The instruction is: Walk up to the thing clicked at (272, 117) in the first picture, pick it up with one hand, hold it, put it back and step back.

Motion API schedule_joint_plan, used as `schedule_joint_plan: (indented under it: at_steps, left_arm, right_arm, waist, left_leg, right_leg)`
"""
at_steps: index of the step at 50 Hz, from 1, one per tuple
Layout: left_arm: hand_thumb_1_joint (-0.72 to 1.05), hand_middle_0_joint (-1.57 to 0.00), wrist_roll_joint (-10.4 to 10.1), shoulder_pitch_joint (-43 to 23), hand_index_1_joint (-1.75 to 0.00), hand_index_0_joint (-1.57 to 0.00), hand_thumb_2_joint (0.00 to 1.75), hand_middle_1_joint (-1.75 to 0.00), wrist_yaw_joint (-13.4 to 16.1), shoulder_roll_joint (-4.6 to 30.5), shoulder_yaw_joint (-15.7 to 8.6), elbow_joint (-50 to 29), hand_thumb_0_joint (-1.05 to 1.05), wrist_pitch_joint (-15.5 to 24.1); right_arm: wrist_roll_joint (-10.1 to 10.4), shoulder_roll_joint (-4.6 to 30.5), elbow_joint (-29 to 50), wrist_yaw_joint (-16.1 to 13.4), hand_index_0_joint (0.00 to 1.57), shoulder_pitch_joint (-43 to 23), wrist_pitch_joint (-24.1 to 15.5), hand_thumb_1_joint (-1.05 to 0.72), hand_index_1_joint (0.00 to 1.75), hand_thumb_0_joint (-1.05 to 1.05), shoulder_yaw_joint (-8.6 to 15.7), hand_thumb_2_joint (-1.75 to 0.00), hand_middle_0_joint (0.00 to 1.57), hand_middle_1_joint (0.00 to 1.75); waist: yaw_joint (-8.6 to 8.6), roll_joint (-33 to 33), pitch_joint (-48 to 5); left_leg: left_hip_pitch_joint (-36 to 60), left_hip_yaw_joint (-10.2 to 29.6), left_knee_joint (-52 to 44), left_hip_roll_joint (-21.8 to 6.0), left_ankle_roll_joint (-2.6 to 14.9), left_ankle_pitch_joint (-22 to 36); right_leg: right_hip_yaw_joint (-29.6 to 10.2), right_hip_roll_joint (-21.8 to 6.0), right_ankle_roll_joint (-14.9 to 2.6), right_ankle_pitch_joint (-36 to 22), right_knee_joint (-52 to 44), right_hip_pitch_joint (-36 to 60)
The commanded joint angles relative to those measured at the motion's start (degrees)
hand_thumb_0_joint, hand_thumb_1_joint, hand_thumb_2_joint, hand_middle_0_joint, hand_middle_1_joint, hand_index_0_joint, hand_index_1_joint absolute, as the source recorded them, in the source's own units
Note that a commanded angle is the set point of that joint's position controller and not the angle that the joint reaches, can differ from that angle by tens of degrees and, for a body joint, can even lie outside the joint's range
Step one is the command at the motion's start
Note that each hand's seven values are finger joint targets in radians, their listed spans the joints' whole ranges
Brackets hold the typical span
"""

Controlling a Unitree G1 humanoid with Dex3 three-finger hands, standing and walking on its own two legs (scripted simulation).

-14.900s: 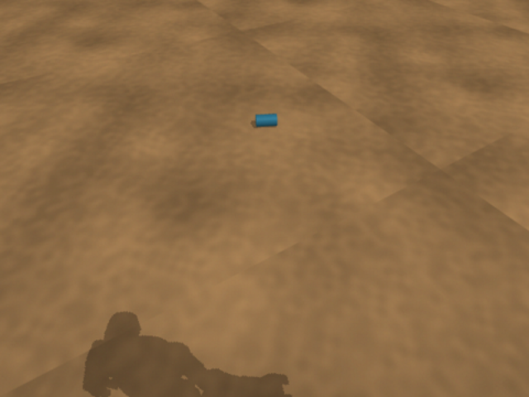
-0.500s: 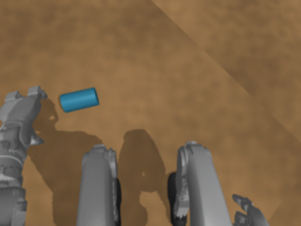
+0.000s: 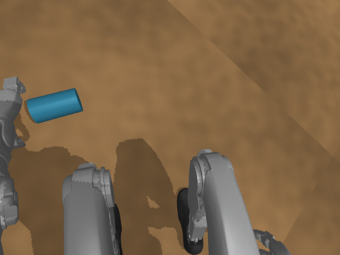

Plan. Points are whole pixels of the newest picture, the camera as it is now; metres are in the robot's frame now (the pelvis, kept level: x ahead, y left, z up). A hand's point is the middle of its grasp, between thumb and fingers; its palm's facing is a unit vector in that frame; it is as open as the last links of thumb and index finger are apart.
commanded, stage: rise first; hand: left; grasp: from above
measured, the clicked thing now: (56, 105) +0.53 +0.30 -0.32
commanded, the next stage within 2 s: none
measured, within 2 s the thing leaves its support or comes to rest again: neither
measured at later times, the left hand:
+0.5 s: hand (21, 115) +0.46 +0.34 -0.20, palm faces -0.44 -0.12 -0.89, open 14.0 cm
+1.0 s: hand (25, 112) +0.47 +0.33 -0.21, palm faces -0.42 -0.12 -0.90, open 14.1 cm
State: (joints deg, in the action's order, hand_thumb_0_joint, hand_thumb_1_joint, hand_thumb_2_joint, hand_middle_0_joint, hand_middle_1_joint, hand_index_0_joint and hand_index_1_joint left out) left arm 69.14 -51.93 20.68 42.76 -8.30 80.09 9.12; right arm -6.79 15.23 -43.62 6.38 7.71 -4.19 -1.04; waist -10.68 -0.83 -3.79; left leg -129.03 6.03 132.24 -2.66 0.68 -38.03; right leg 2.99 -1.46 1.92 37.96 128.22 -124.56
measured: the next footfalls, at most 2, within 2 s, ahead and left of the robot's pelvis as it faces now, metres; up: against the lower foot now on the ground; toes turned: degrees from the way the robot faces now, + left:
none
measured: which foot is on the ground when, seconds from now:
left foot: down 0.00-1.00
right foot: down 0.00-1.00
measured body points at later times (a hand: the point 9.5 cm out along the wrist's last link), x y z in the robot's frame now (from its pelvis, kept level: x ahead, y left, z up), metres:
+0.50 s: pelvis +0.01 +0.00 -0.03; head +0.26 +0.07 +0.34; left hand +0.48 +0.34 -0.15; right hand +0.06 -0.28 -0.13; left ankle +0.08 +0.12 -0.32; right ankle +0.10 -0.13 -0.32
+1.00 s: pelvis +0.01 +0.00 -0.04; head +0.27 +0.07 +0.32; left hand +0.49 +0.34 -0.16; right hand +0.05 -0.28 -0.14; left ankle +0.08 +0.12 -0.32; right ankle +0.10 -0.13 -0.32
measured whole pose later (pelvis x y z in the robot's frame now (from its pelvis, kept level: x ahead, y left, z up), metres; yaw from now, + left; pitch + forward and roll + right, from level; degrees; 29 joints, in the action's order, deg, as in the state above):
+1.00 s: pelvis +0.01 +0.00 -0.04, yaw -3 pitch +33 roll -9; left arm 70.5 -57.1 21.8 50.7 -11.4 85.6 10.6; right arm -9.7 17.1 -41.5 8.9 7.3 -3.6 -6.0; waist -14.2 -1.9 1.3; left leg -134.9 9.5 140.5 -2.6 0.1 -39.7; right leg 5.2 -0.4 2.2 38.5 134.6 -129.6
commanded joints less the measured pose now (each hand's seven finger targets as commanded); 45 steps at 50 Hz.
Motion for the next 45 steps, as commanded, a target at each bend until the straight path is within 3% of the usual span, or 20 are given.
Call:
schedule_joint_plan:
  at_steps: [1,11,18,21,25,28,32,35,36,37,38,43,45]
  left_arm:
    - [-0.54,-0.06,-0.45,-18.56,-1.05,-0.07,0.98,-1.06,2.67,17.18,-2.57,-6.28,0.0,-0.08]
    - [-0.52,-0.06,-0.65,-18.58,-1.05,-0.08,0.96,-1.08,2.86,20.33,-4.75,-2.94,0.0,-0.15]
    - [-0.53,-0.06,-0.43,-18.42,-1.05,-0.08,0.97,-1.07,1.87,22.64,-5.38,-6.51,0.0,0.74]
    - [-0.54,-0.06,-0.53,-18.91,-1.04,-0.08,0.98,-1.06,1.96,21.35,-4.47,-6.73,0.0,0.78]
    - [-0.53,-0.06,-0.53,-17.74,-1.04,-0.08,0.97,-1.06,1.74,22.04,-4.73,-7.06,0.0,0.97]
    - [-0.54,-0.06,-0.14,-19.33,-1.04,-0.07,0.97,-1.06,1.81,21.16,-3.81,-7.27,0.0,1.48]
    - [-0.55,-0.06,0.24,-18.43,-1.04,-0.07,0.99,-1.05,2.18,21.08,-3.62,-6.04,0.0,1.67]
    - [-0.55,-0.06,0.28,-18.58,-1.05,-0.07,0.98,-1.06,2.68,21.6,-3.85,-4.75,0.0,1.58]
    - [-0.54,-0.07,0.3,-19.32,-1.04,-0.07,0.98,-1.05,2.89,21.82,-4.45,-4.68,0.0,1.59]
    - [-0.61,-0.08,0.27,-19.38,-1.02,-0.05,1.06,-0.99,2.87,21.93,-4.09,-5.02,0.0,1.59]
    - [-0.56,-0.07,0.29,-19.34,-1.04,-0.07,1.0,-1.04,2.89,21.83,-3.61,-4.66,0.0,1.47]
    - [-0.56,-0.07,0.05,-20.9,-1.03,-0.07,1.0,-1.03,3.78,23.35,-4.89,-3.08,0.0,1.46]
    - [-0.56,-0.07,0.63,-20.6,-1.04,-0.07,1.0,-1.04,3.6,24.58,-4.74,-2.36,0.0,1.47]
  right_arm:
    - [-0.25,13.83,0.44,-0.19,0.2,11.86,-0.45,-0.9,0.3,0.0,4.26,-0.9,0.2,0.3]
    - [-1.24,13.89,0.64,0.54,0.2,12.2,-0.06,-0.9,0.3,0.0,2.75,-0.9,0.2,0.3]
    - [-1.75,14.58,0.81,1.12,0.2,12.75,0.48,-0.9,0.3,0.0,2.28,-0.9,0.2,0.3]
    - [-1.54,14.86,0.8,1.25,0.2,12.84,0.69,-0.9,0.3,0.0,2.28,-0.9,0.2,0.3]
    - [-1.42,15.39,0.95,1.44,0.2,12.99,1.04,-0.9,0.3,0.0,2.23,-0.9,0.2,0.3]
    - [-1.58,15.6,0.98,1.47,0.2,12.98,1.17,-0.9,0.3,0.0,2.04,-0.9,0.2,0.3]
    - [-1.72,15.68,1.28,1.67,0.2,12.75,1.2,-0.9,0.3,0.0,1.37,-0.9,0.2,0.3]
    - [-1.62,15.95,1.26,1.75,0.2,12.73,1.07,-0.9,0.3,0.0,1.31,-0.9,0.2,0.3]
    - [-1.93,16.35,1.38,1.78,0.2,13.25,1.01,-0.9,0.3,0.0,1.24,-0.9,0.2,0.3]
    - [-1.87,16.22,1.45,1.83,0.2,13.11,0.94,-0.9,0.3,0.0,0.98,-0.9,0.2,0.3]
    - [-1.83,16.16,1.32,1.82,0.2,12.49,0.94,-0.9,0.3,0.0,0.95,-0.9,0.2,0.3]
    - [-2.42,16.42,1.59,1.93,0.2,12.83,0.69,-0.9,0.3,0.0,0.26,-0.9,0.2,0.3]
    - [-2.45,16.3,1.6,2.02,0.2,12.46,0.58,-0.9,0.3,0.0,0.15,-0.9,0.2,0.3]
  waist:
    - [-0.34,15.34,-38.09]
    - [-1.1,13.42,-37.59]
    - [-0.94,17.18,-38.58]
    - [-1.96,18.04,-37.55]
    - [-1.37,19.22,-37.36]
    - [-2.32,19.15,-35.84]
    - [-2.52,19.89,-35.83]
    - [-2.57,18.59,-34.59]
    - [-3.31,18.29,-34.86]
    - [-3.11,19.23,-34.74]
    - [-2.68,19.58,-35.31]
    - [-3.9,17.59,-34.48]
    - [-3.45,17.91,-34.36]
  left_leg:
    - [29.73,-3.88,-13.25,1.63,0.62,7.14]
    - [24.83,-4.07,-9.39,1.42,1.28,8.35]
    - [26.69,-3.5,-8.64,1.15,0.77,10.38]
    - [27.62,-2.77,-8.31,0.99,0.5,11.1]
    - [28.45,-2.46,-8.59,0.97,0.28,11.55]
    - [27.08,-2.17,-8.61,1.05,0.23,9.1]
    - [27.51,-2.13,-7.94,1.13,0.16,10.64]
    - [26.71,-2.24,-7.46,1.12,0.37,10.17]
    - [26.89,-2.01,-7.5,1.21,0.38,10.01]
    - [27.34,-2.04,-7.62,1.17,0.25,10.61]
    - [27.16,-2.3,-7.14,1.14,0.31,10.74]
    - [24.12,-2.44,-6.24,1.36,0.73,9.31]
    - [23.21,-2.86,-5.74,1.33,0.91,8.52]
  right_leg:
    - [4.39,2.43,-4.01,-8.55,-11.84,15.17]
    - [4.97,3.05,-3.46,-10.4,-10.12,17.35]
    - [5.66,3.2,-3.67,-12.0,-8.36,17.41]
    - [6.1,3.22,-3.82,-12.67,-7.42,15.35]
    - [6.38,3.24,-3.95,-12.65,-6.99,14.28]
    - [6.66,3.24,-4.01,-10.91,-6.89,12.87]
    - [6.8,3.3,-3.9,-12.25,-6.32,12.96]
    - [6.84,3.25,-3.81,-12.16,-6.53,12.79]
    - [7.0,3.11,-3.68,-12.14,-6.39,12.76]
    - [6.98,3.08,-3.65,-12.56,-6.19,12.91]
    - [6.84,3.23,-3.78,-12.82,-6.09,12.77]
    - [6.93,3.29,-3.46,-11.92,-6.18,13.59]
    - [6.66,3.52,-3.45,-11.38,-6.51,14.12]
